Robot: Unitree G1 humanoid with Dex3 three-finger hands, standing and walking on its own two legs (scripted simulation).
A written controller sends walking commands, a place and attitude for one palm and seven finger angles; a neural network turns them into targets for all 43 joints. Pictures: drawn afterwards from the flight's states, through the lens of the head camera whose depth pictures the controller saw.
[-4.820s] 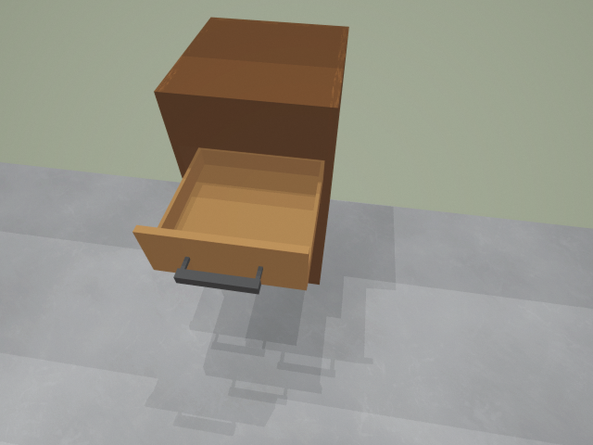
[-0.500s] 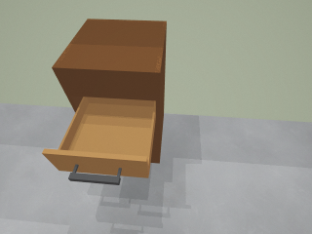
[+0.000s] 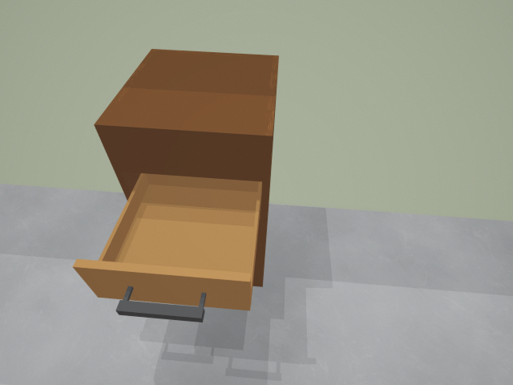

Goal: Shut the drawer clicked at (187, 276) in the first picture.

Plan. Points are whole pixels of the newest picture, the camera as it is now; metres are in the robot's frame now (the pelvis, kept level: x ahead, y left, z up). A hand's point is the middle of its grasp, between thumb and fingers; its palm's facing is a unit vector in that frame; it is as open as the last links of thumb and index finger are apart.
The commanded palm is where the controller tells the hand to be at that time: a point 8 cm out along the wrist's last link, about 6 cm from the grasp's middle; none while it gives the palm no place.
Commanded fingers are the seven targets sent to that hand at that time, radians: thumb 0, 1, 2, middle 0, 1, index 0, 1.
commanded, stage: look again from close up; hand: left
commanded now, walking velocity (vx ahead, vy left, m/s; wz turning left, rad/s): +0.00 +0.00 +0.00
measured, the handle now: (163, 302) +0.33 +0.23 -0.21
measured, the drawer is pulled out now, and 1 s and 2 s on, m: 0.30 0.30 0.30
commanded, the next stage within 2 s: raise the hand and make a fist in 0.22 s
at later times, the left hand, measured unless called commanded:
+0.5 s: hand (124, 360) +0.17 +0.21 -0.04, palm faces +0.23 -0.97 -0.11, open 7.1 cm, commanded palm +0.08 +0.25 -0.07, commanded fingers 0.00 0.90 0.90 -0.40 -0.52 -0.40 -0.52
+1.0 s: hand out of the picture +0.14 +0.16 -0.09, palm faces -0.13 -0.99 -0.07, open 4.6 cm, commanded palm +0.11 +0.24 -0.09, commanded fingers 0.00 0.90 0.90 -0.90 -1.06 -0.90 -1.06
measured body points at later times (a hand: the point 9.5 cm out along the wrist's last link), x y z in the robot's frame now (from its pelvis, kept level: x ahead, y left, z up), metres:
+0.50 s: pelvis -0.01 +0.02 -0.01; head -0.01 +0.02 +0.44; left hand +0.15 +0.26 -0.03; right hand +0.09 -0.22 -0.12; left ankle +0.00 +0.11 -0.73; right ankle -0.01 -0.12 -0.73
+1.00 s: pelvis -0.07 -0.02 -0.14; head +0.02 -0.02 +0.30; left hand +0.14 +0.22 -0.08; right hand +0.17 -0.22 -0.21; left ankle +0.00 +0.11 -0.73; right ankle -0.01 -0.12 -0.73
